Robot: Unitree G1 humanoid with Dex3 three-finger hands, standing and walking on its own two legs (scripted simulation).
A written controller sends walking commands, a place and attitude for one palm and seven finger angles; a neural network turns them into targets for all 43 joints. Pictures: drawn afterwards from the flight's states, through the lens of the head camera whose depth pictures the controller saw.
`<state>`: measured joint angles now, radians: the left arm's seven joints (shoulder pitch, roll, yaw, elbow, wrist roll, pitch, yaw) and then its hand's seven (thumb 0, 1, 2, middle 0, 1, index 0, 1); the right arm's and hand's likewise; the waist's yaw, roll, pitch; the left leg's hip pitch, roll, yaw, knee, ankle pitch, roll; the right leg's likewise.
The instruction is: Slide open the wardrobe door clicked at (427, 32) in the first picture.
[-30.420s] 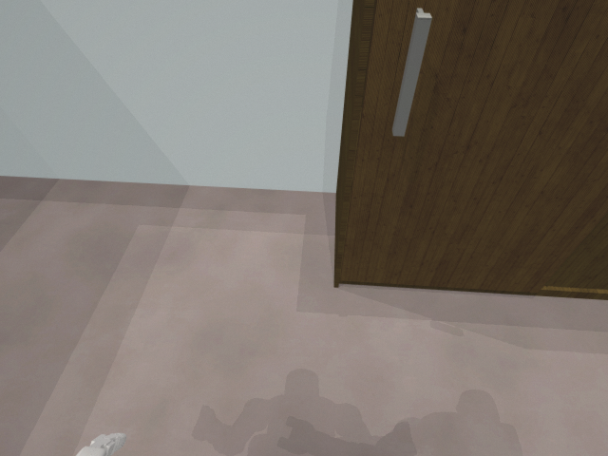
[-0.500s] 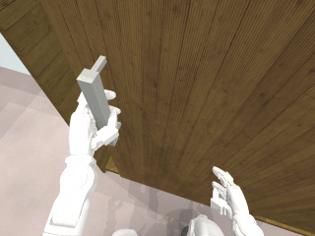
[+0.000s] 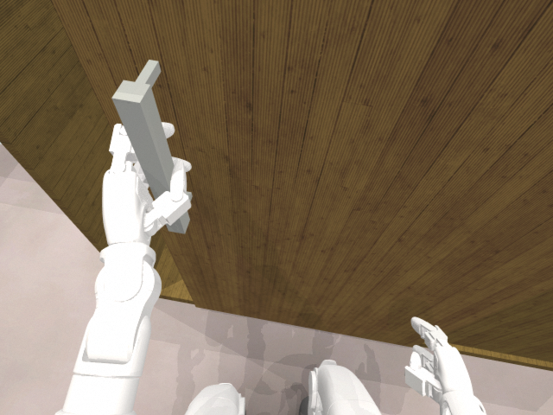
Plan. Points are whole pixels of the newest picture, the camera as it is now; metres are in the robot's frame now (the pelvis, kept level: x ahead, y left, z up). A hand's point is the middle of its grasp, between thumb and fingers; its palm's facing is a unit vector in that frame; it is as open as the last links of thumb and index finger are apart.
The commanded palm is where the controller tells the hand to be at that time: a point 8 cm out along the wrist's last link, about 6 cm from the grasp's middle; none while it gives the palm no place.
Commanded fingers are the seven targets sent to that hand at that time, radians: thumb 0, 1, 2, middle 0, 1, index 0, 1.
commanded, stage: step sideways, sliding the door along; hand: left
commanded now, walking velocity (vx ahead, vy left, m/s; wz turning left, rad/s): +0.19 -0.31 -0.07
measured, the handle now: (167, 162) +0.38 +0.20 +0.12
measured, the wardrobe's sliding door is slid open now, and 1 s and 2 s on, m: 0.18 0.28 0.42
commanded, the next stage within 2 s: none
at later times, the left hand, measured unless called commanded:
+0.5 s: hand (231, 200) +0.33 +0.11 +0.13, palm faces +0.32 -0.94 -0.10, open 6.6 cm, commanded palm +0.29 +0.08 +0.11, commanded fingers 0.00 0.90 0.90 -0.45 -1.40 -0.45 -1.40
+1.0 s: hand (273, 204) +0.33 +0.06 +0.13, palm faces +0.35 -0.94 -0.01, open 6.5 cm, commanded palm +0.30 +0.03 +0.11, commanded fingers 0.00 0.90 0.90 -0.45 -1.40 -0.45 -1.40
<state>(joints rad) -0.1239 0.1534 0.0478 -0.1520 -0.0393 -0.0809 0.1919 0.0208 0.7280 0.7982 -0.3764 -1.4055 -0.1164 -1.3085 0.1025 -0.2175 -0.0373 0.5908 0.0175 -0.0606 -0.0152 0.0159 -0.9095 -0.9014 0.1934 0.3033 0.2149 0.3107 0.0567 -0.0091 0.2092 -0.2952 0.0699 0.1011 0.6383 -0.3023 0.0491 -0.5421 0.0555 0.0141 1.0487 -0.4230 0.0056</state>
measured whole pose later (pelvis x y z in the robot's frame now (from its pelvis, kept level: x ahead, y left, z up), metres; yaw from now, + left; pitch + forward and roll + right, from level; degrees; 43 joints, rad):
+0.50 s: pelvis -0.04 -0.10 -0.01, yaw -1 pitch +0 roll -1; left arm -0.39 0.23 0.10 0.22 -0.10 0.01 0.19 0.00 0.68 0.84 -0.37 -1.41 -0.19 -1.38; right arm 0.10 -0.18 0.02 0.60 0.04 -0.05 -0.03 0.01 -0.90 -0.90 0.20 0.30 0.20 0.30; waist 0.11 0.03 0.10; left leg -0.44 0.18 0.04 0.71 -0.35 -0.05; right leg -0.19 -0.01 -0.08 0.52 -0.31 -0.03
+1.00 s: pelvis +0.00 -0.16 +0.02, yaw +2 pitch -2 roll -6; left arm -0.27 0.18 0.07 0.02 -0.08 -0.05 0.16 0.03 0.70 0.84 -0.37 -1.40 -0.23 -1.33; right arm 0.12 -0.14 0.01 0.58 0.03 -0.06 -0.01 0.02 -0.90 -0.90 0.20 0.30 0.20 0.30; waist 0.16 0.06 0.20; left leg -0.23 0.26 0.03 0.45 -0.18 -0.09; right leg -0.47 -0.09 -0.03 0.93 -0.31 0.05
